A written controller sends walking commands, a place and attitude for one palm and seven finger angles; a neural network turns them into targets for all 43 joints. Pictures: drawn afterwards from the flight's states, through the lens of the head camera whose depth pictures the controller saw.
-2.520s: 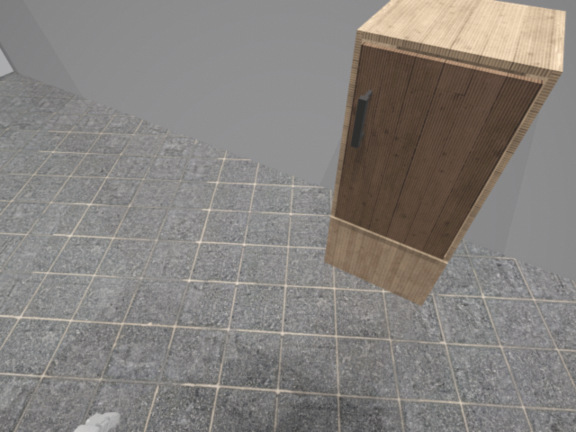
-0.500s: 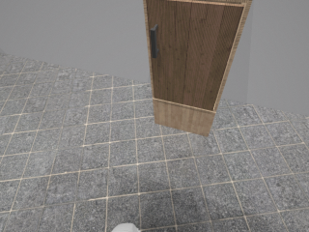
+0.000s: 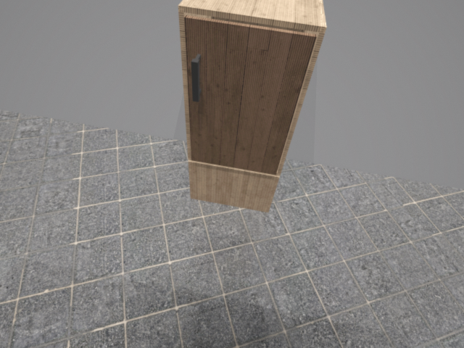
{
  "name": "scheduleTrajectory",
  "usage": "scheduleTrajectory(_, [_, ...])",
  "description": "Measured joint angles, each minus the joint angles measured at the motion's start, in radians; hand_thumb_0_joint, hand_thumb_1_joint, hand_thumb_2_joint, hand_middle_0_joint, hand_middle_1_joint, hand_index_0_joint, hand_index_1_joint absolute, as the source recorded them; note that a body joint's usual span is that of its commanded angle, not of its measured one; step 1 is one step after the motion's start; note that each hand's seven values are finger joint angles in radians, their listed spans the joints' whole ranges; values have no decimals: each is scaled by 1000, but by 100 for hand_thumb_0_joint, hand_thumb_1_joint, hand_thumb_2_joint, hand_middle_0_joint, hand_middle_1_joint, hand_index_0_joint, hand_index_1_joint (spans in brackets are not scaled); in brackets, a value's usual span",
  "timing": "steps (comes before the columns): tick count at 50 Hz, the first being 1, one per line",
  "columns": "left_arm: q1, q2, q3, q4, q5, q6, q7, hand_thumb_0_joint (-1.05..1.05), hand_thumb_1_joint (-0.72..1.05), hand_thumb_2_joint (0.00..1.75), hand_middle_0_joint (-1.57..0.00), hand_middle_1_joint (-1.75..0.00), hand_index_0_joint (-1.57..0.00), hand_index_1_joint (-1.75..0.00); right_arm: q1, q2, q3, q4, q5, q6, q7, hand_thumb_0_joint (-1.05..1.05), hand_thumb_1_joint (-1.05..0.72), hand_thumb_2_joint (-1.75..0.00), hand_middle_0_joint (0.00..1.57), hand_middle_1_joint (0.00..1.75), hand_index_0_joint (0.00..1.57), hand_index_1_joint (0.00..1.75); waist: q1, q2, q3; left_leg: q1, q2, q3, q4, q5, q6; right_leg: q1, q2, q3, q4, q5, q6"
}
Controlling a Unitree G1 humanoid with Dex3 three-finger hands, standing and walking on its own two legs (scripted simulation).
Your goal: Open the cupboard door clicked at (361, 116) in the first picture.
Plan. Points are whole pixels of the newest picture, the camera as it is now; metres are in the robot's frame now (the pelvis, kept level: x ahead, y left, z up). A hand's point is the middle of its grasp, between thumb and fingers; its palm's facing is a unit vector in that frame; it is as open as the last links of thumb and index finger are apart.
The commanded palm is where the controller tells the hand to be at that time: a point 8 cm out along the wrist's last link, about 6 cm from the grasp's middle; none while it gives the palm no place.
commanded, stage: take the last steps up to it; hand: left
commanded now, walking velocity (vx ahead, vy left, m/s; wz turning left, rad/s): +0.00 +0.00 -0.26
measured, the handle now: (197, 78) +0.88 +0.19 -0.02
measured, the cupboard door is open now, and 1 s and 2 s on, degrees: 0 0 0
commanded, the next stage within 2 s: come to a stop and stand still in 1.02 s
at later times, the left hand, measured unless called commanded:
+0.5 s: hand out of the picture +0.14 +0.16 -0.16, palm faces -0.17 -0.97 -0.15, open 7.4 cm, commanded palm none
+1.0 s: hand out of the picture +0.14 +0.21 -0.20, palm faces +0.03 -0.99 -0.14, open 7.4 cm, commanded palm none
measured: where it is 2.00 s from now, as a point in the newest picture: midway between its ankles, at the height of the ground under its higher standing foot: (210, 339)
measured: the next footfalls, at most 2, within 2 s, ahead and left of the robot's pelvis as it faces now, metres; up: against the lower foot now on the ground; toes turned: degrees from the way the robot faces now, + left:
right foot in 0.54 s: +0.09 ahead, -0.13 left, +0.00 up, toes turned -13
left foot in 0.96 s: +0.34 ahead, +0.14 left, +0.00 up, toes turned +5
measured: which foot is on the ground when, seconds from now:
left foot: down 0.00-0.56, up 0.58-0.94, down 0.96-1.00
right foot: down 0.00-0.00, up 0.02-0.52, down 0.54-0.96, up 0.98-1.00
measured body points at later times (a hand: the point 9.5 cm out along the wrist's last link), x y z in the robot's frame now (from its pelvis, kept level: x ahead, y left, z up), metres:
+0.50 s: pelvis +0.04 +0.01 +0.01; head +0.05 +0.01 +0.46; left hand +0.15 +0.22 -0.14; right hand -0.12 -0.18 -0.14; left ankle -0.01 +0.10 -0.73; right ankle +0.04 -0.12 -0.72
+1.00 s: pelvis +0.22 +0.05 -0.02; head +0.24 +0.08 +0.43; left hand +0.14 +0.27 -0.18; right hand +0.30 -0.20 -0.14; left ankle +0.30 +0.14 -0.73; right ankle +0.06 -0.11 -0.71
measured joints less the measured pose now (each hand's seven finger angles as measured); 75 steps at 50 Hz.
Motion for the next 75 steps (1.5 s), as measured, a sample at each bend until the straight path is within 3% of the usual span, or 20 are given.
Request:
scheduleTrajectory(2, [-8, 12, 8, 9, -2, 11, -1, 0, 90, 90, -21, -30, -20, -30, 17, 18, 10, -2, -7, -1, 1, 0, -90, -90, 20, 30, 20, 30, -6, -21, 1, 5, -10, 21, 3, 3, 36, -48, -8, -8, 135, -154, 10])
scheduleTrajectory(4, [-13, 19, 16, 14, 5, 19, -5, 0, 90, 90, -21, -30, -20, -30, 40, 29, 19, 0, -14, 2, -2, 0, -90, -90, 20, 30, 20, 30, -10, -21, 1, 21, -3, 38, -20, 13, 55, -104, -13, -34, 310, -209, 26])
scheduleTrajectory(7, [-13, 30, 23, 19, 11, 12, -15, 0, 90, 90, -20, -30, -20, -30, 74, 43, 29, 16, -19, -1, -3, 0, -90, -90, 20, 30, 20, 30, -12, -21, -2, 48, 1, 60, -71, 38, 66, -153, -44, -64, 504, -186, 39])
scheduleTrajectory(11, [6, 28, 17, 43, 14, 3, -24, 0, 91, 90, -20, -30, -20, -30, 130, 52, 27, 44, -20, -22, -1, 0, -90, -90, 20, 30, 20, 30, -23, -15, -18, 82, 0, 91, -125, 54, 75, -148, -95, -94, 569, -139, 42])
scheduleTrajectory(18, [-12, -8, -5, 81, 13, -2, -32, 0, 91, 90, -20, -30, -19, -30, 244, 60, 16, 116, -25, -47, 1, 0, -90, -90, 20, 30, 20, 30, -64, 8, -13, 137, -3, 120, -181, 54, 78, -81, -161, -165, 369, -162, 35])
scheduleTrajectory(25, [-91, -66, -20, 70, 7, -28, -34, 0, 91, 90, -20, -30, -19, -30, 332, 59, 10, 198, -28, -35, 6, 0, -90, -90, 20, 30, 20, 30, -97, 38, 13, 163, 8, 128, -142, -4, 51, 2, -159, -229, 117, -154, 14])
scheduleTrajectory(27, [-104, -75, -23, 61, 7, -52, -32, 0, 91, 90, -20, -30, -20, -30, 359, 65, 12, 216, -22, -34, 9, 0, -90, -90, 20, 30, 20, 30, -94, 34, 12, 149, 8, 125, -72, -55, 35, 65, -156, -239, 4, -101, -1])
scheduleTrajectory(30, [-105, -101, -28, 64, 2, -92, -21, 0, 90, 90, -20, -30, -20, -30, 353, 66, 11, 239, -19, -15, 20, 0, -90, -90, 20, 30, 20, 30, -83, 61, 17, 37, 35, 84, 226, -161, 33, 92, -142, -271, 35, -95, -2])
scheduleTrajectory(34, [-52, -77, 4, 53, -12, -122, 11, -4, 95, 90, -21, -30, -20, -30, 293, 62, -6, 217, -25, 2, 34, 1, -90, -90, 20, 30, 20, 30, -48, 47, -12, -142, 62, 73, 491, -72, 21, 178, -142, -283, -47, -101, 4])
scheduleTrajectory(40, [53, -62, -9, 122, 4, -108, 8, -3, 94, 90, -21, -30, -20, -30, 152, 21, -33, 109, -26, -4, 48, 0, -91, -90, 19, 30, 19, 30, -45, 64, -22, -301, 118, 73, 434, 92, -12, 285, -142, -295, -153, -103, 29])
scheduleTrajectory(45, [125, -64, -16, 169, 12, -101, 2, -1, 92, 90, -20, -30, -20, -30, 56, 8, -32, 49, -21, -18, 67, 0, -91, -90, 19, 30, 19, 30, -11, 47, 3, -282, 122, 90, 222, 118, -3, 341, -165, -302, -147, -166, 72])
scheduleTrajectory(48, [162, -60, -14, 186, 11, -92, -1, -1, 91, 90, -20, -30, -20, -30, 21, 5, -24, 24, -25, -42, 68, 0, -91, -90, 19, 30, 19, 30, 8, 16, 24, -205, 90, 109, 101, 117, 22, 337, -206, -296, -37, -260, 93])
scheduleTrajectory(49, [160, -56, -12, 194, 6, -83, -3, 0, 91, 90, -20, -30, -20, -30, 7, 9, -22, 20, -30, -55, 63, 0, -91, -90, 19, 30, 19, 30, 9, -3, 37, -206, 74, 121, 131, 98, 40, 297, -232, -283, 74, -289, 69])
scheduleTrajectory(51, [145, -51, -12, 197, -1, -64, -6, 0, 91, 90, -20, -30, -20, -30, -10, 16, -11, 14, -28, -69, 49, 0, -91, -90, 19, 30, 19, 30, 14, -12, 62, -191, 67, 138, 170, 48, 63, 165, -218, -210, 391, -341, 28])
scheduleTrajectory(53, [123, -46, -10, 195, -3, -58, -8, 0, 91, 90, -20, -30, -20, -30, -10, 29, -1, 21, -24, -72, 34, 0, -91, -90, 20, 30, 19, 30, 11, -15, 70, -138, 59, 155, 127, 47, 61, 42, -199, -186, 621, -297, 5])
scheduleTrajectory(56, [77, -37, -4, 177, -1, -64, -12, 0, 91, 90, -20, -30, -20, -30, 13, 51, 2, 43, -16, -83, 11, -1, -92, -90, 20, 30, 20, 30, 4, -23, 70, -46, 31, 177, 15, 66, 75, -90, -199, -196, 707, -199, 7])
scheduleTrajectory(60, [12, -40, -5, 138, -1, -57, -1, 0, 91, 90, -20, -30, -19, -30, 56, 45, 6, 82, -12, -79, -3, -1, -94, -90, 20, 30, 20, 30, -9, -16, 52, 42, 1, 185, -97, 88, 84, -167, -195, -208, 585, -122, 28])
scheduleTrajectory(65, [-58, -42, -8, 97, 0, -28, 16, 0, 92, 90, -20, -30, -19, -30, 87, 70, 17, 126, -14, -37, -9, -1, -93, -90, 20, 30, 20, 30, -24, -13, 50, 91, -10, 179, -106, 60, 77, -131, -175, -199, 367, -98, 38])
scheduleTrajectory(71, [-106, -48, -6, 60, 2, 0, 15, 0, 92, 90, -20, -30, -19, -30, 85, 86, -1, 130, -23, -1, -12, 0, -91, -90, 20, 30, 20, 30, -49, 27, 80, 85, 16, 181, -34, 1, 52, -51, -148, -199, 254, -169, 17])
scheduleTrajectory(75, [-116, -55, -6, 43, 5, -18, 14, 0, 91, 90, -20, -30, -20, -30, 78, 67, -18, 126, -18, 15, -5, 0, -91, -90, 20, 30, 20, 30, -50, 67, 95, 35, 50, 179, 66, -45, 20, 25, -135, -215, 97, -70, -2])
